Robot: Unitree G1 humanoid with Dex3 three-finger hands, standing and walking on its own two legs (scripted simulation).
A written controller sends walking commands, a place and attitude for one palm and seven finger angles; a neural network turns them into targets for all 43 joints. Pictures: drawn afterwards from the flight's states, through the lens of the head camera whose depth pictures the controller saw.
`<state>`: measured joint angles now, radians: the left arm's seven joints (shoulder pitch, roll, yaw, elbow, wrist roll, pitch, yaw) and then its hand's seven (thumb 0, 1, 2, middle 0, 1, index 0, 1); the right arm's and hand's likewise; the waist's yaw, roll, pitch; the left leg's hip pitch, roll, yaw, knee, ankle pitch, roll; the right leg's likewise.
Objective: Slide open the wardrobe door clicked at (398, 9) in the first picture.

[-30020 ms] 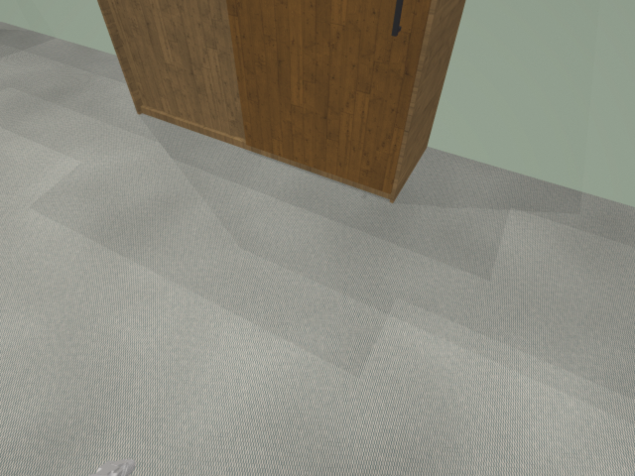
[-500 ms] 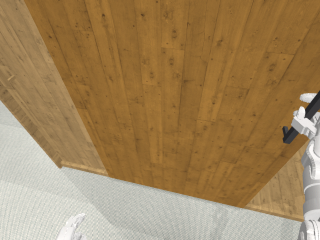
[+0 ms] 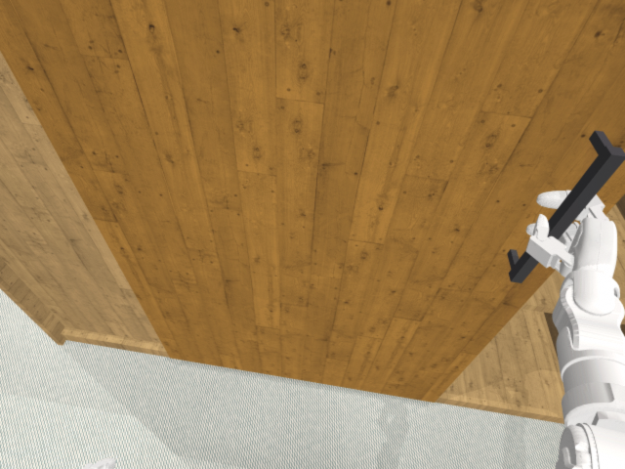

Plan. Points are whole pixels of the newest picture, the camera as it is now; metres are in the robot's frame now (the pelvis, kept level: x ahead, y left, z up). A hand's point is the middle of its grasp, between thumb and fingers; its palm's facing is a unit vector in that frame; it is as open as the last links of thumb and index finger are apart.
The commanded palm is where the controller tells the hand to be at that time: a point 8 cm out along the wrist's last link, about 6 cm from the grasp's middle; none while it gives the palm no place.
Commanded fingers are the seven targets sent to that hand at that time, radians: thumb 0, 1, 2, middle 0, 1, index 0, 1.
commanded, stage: stop walking and hold the door there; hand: right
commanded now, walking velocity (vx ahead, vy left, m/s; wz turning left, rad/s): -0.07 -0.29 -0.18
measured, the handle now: (552, 216) +0.43 -0.30 +0.12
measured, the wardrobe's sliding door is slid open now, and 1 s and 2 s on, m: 0.43 0.43 0.43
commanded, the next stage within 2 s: loosen the grip on the handle in 0.96 s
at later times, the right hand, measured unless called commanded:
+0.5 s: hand (531, 245) +0.40 -0.27 +0.10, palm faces +0.24 +0.96 -0.14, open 5.3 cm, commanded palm +0.37 -0.28 +0.10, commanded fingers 0.00 -0.90 -0.90 0.45 1.40 0.45 1.40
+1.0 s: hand (529, 244) +0.40 -0.27 +0.10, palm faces +0.30 +0.94 -0.15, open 5.4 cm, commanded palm +0.36 -0.29 +0.10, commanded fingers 0.00 -0.90 -0.90 0.45 1.40 0.45 1.40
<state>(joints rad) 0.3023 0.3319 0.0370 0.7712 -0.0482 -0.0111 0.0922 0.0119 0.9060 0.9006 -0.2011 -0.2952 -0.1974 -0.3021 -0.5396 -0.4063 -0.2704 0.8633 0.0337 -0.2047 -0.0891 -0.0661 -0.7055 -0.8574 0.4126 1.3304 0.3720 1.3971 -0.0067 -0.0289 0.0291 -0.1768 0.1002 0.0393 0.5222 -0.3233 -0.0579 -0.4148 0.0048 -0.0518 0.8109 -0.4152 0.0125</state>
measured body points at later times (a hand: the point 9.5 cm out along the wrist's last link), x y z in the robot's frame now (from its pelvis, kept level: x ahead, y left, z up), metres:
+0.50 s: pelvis -0.02 -0.07 +0.00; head +0.07 -0.08 +0.44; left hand +0.17 +0.10 -0.12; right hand +0.38 -0.32 +0.11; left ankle -0.02 +0.06 -0.72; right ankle +0.05 -0.17 -0.73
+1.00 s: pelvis -0.01 -0.04 +0.00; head +0.02 -0.04 +0.45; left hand +0.12 +0.24 -0.10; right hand +0.37 -0.31 +0.11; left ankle -0.03 +0.07 -0.73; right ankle +0.05 -0.17 -0.73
